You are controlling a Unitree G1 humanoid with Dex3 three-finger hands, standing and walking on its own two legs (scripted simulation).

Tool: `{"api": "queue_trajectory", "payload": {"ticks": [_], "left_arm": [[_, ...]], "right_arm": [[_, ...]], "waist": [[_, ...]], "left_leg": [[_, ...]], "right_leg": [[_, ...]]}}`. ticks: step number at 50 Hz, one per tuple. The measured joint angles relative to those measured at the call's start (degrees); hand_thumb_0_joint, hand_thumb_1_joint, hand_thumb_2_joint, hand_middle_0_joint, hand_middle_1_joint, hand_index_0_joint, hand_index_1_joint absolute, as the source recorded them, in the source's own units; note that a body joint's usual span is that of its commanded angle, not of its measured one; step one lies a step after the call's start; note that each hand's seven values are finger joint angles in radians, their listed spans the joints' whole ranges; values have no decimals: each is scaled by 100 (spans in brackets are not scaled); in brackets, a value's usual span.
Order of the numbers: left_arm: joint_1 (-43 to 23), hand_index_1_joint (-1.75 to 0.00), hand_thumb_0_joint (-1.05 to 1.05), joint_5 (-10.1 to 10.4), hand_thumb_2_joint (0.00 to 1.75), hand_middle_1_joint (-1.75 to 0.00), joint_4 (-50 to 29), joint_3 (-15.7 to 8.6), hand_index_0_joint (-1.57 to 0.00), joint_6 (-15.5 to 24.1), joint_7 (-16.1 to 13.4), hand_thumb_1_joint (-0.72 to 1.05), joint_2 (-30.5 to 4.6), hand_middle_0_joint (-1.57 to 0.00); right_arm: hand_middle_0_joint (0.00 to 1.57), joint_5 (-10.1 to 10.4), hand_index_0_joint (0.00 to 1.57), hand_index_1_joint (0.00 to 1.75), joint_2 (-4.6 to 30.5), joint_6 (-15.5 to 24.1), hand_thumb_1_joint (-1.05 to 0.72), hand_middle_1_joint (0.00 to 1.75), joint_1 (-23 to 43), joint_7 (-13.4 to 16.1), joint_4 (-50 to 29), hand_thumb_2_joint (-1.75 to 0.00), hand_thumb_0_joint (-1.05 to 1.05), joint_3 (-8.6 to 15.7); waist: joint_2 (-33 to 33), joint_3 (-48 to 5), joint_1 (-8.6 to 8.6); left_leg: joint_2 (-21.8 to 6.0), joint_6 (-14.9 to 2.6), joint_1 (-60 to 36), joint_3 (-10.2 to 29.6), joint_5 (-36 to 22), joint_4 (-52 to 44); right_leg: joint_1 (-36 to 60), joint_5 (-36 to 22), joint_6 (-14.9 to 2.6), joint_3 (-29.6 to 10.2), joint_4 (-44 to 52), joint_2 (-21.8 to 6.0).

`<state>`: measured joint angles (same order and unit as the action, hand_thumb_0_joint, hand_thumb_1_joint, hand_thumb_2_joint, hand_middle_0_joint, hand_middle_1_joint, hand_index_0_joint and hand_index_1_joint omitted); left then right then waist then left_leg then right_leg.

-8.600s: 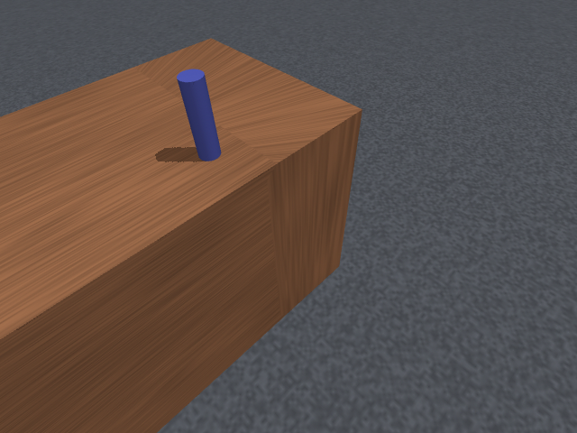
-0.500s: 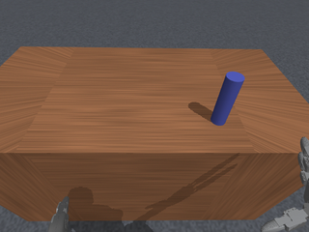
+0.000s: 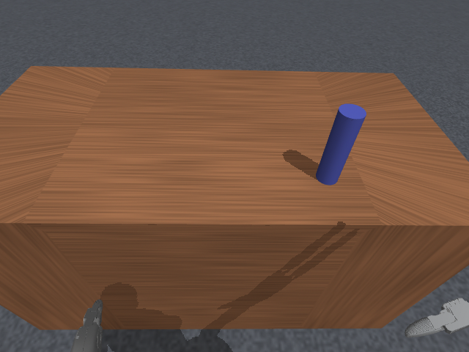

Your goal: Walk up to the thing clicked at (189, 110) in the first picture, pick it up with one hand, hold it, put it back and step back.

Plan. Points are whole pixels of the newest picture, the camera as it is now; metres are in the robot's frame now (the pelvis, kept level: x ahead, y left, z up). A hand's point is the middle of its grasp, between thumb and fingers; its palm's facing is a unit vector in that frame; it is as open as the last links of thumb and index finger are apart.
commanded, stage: rise first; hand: right
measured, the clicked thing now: (338, 147) +0.50 -0.22 +0.07
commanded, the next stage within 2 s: go down in 0.14 s
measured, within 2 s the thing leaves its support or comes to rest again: neither
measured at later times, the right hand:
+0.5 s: hand (453, 255) +0.20 -0.26 +0.15, palm faces +0.39 +0.83 -0.39, open 17.4 cm
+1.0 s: hand (461, 194) +0.30 -0.33 +0.15, palm faces +0.19 +0.98 -0.10, open 17.6 cm
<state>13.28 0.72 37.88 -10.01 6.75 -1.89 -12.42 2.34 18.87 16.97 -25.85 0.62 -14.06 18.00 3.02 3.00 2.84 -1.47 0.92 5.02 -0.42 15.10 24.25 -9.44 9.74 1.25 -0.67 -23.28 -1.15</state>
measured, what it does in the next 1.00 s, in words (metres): stands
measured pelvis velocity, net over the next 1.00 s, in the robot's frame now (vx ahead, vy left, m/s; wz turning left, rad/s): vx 0.01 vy -0.01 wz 0.00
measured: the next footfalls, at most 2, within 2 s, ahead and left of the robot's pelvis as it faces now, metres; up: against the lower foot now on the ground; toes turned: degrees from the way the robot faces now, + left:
none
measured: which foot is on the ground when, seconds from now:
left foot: down 0.00-1.00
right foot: down 0.00-1.00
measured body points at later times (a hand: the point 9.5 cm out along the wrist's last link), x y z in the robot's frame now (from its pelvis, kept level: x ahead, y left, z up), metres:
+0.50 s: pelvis +0.01 +0.01 +0.00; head -0.01 +0.02 +0.45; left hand +0.18 +0.27 -0.09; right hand +0.18 -0.30 +0.17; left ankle -0.02 +0.13 -0.74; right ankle +0.04 -0.14 -0.74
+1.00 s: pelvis +0.01 -0.01 +0.00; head +0.01 +0.00 +0.45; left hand +0.16 +0.26 -0.09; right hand +0.29 -0.38 +0.16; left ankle -0.02 +0.13 -0.74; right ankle +0.04 -0.14 -0.74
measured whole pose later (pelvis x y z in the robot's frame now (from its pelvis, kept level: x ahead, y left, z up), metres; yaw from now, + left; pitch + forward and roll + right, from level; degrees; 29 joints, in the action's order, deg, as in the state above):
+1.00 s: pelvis +0.01 -0.01 +0.00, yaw +0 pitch +0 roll +0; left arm 13.1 1.0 40.4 -1.6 9.0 -9.3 -13.5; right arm 15.8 30.9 3.1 9.6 -26.4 25.2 32.5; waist 0.8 -1.9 0.8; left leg -1.7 1.3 9.9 -0.1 16.7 26.5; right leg -14.7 12.0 0.9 -0.4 -26.6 -1.0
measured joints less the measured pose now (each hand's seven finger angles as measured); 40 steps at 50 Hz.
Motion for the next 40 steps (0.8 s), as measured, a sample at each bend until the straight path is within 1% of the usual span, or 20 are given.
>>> {"api": "queue_trajectory", "payload": {"ticks": [10,14,17,19,22,25,28,33,37,40], "left_arm": [[11,-6,-1,12,7,-6,-18,9,-6,3,9,-56,9,-7],[-14,-6,-1,17,8,-6,32,-12,-6,-7,15,-55,15,-7],[-82,-6,-1,-67,7,-6,101,26,-6,-15,41,-54,39,-6],[-72,-6,-1,-95,6,-6,62,34,-6,-41,30,-54,77,-6],[-96,-5,-1,-123,5,-5,7,24,-6,-70,-1,-54,113,-6],[-171,-5,-1,-102,5,-5,78,10,-6,-54,-70,-53,69,-6],[-279,-5,-1,-64,4,-5,244,53,-6,-60,-159,-53,-9,-6],[-350,-4,-1,13,4,-5,328,356,-6,-80,-361,-53,-55,-6],[-331,-4,-1,40,4,-4,358,572,-6,30,-516,-53,-7,-6],[-309,-4,-1,61,4,-4,422,701,-6,104,-611,-53,-7,-6]], "right_arm": [[6,3,6,6,-10,117,51,6,-66,-42,-185,-5,-1,49],[6,16,6,6,48,138,50,6,-91,-41,-228,-6,-1,134],[5,-9,6,6,-96,324,51,6,-145,-98,-237,-6,-1,198],[5,-32,5,6,-128,417,51,6,-80,-158,-138,-6,-1,244],[5,24,5,6,-113,458,52,6,115,-243,112,-6,-1,373],[4,153,5,7,-54,375,53,6,434,-370,441,-6,-1,547],[4,327,5,7,64,219,54,6,816,-601,850,-6,-1,724],[3,728,5,7,408,-192,55,6,1590,-1226,1724,-6,-1,1023],[3,1072,5,6,703,-568,55,6,2363,-1752,2554,-6,-1,1251],[3,1249,4,6,886,-823,54,6,2837,-2085,3129,-6,-2,1370]], "waist": [[10,9,34],[12,-2,50],[-8,-68,5],[-36,-111,-1],[-90,-171,-26],[-124,-234,-40],[-123,-261,-74],[-119,-260,-136],[-160,-329,-176],[-180,-404,-210]], "left_leg": [[2,-9,-16,-17,14,-12],[5,-17,-16,-29,26,-16],[1,-14,77,-35,76,73],[1,-18,91,-47,112,118],[5,-30,86,-62,159,171],[13,-41,71,-73,184,191],[23,-43,74,-92,186,190],[38,-37,137,-107,155,163],[27,-27,222,-101,144,163],[8,-12,293,-74,150,184]], "right_leg": [[17,1,11,-15,27,-1],[14,9,18,-25,32,-4],[-75,47,25,-34,-41,-1],[-91,72,31,-45,-76,1],[-86,107,45,-62,-117,-3],[-76,132,56,-73,-141,-10],[-101,145,59,-93,-171,-18],[-189,134,56,-111,-190,-31],[-272,124,46,-104,-187,-20],[-333,138,27,-76,-207,-4]]}}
